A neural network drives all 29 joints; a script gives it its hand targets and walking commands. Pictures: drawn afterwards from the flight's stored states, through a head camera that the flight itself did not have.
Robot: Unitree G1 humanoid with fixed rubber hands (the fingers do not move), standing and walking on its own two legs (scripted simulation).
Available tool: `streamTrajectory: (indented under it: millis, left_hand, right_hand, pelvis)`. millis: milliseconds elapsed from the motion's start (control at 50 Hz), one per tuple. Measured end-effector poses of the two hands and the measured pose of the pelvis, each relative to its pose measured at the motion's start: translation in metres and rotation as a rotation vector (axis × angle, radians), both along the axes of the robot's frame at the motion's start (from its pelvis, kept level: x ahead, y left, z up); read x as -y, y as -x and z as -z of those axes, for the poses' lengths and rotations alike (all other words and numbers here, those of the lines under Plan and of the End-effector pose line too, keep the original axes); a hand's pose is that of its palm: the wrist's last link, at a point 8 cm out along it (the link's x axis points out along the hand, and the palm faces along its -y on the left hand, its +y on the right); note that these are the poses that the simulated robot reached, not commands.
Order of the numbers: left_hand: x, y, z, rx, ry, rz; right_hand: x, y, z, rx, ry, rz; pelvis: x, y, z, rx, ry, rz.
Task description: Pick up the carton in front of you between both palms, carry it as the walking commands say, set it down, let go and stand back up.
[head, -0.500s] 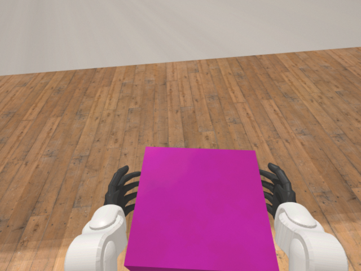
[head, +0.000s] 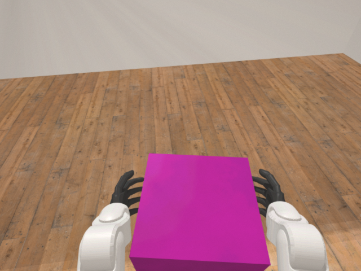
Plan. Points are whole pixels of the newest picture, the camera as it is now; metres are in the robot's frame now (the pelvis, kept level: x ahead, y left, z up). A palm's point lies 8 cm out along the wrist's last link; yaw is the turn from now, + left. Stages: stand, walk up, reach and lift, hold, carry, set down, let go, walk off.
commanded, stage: carry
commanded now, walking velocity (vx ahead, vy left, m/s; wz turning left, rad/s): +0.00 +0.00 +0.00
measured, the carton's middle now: (194, 226) +0.25 +0.00 -0.01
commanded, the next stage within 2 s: none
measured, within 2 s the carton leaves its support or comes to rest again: neither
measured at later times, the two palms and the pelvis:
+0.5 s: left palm (130, 223) +0.24 +0.13 +0.03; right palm (275, 222) +0.24 -0.16 +0.03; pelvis -0.05 -0.01 +0.00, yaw +0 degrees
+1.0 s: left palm (129, 211) +0.26 +0.14 +0.04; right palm (271, 209) +0.26 -0.16 +0.05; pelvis -0.02 -0.01 +0.00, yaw +0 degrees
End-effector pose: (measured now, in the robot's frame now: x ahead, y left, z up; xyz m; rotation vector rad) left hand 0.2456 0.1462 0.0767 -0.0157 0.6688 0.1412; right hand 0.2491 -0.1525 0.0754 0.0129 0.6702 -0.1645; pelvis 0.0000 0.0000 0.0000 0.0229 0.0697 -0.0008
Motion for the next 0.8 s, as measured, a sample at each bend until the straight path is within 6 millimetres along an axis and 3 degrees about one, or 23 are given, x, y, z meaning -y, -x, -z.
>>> streamTrajectory:
  millis: [200, 420, 800]
  left_hand:
    - [0.007, 0.011, 0.024, -0.029, -0.032, 0.019]
    - [0.012, 0.009, 0.046, -0.020, -0.054, 0.046]
    - [0.014, 0.015, 0.041, 0.008, -0.046, 0.043]
  right_hand:
    - [0.006, 0.010, 0.024, -0.031, 0.024, -0.030]
    - [0.011, 0.009, 0.044, -0.022, 0.054, -0.044]
    - [0.014, 0.016, 0.037, 0.006, 0.052, -0.040]
  pelvis:
    - [0.008, 0.017, 0.001, 0.041, 0.003, 0.000]
    - [0.012, 0.040, 0.000, 0.054, 0.012, 0.000]
    - [0.015, 0.051, 0.001, 0.049, 0.016, 0.002]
